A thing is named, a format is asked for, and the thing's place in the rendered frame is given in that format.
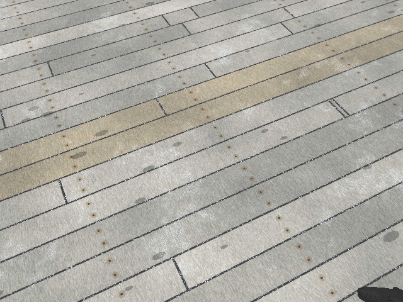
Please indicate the robot right hand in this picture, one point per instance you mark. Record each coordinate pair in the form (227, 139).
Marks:
(375, 294)

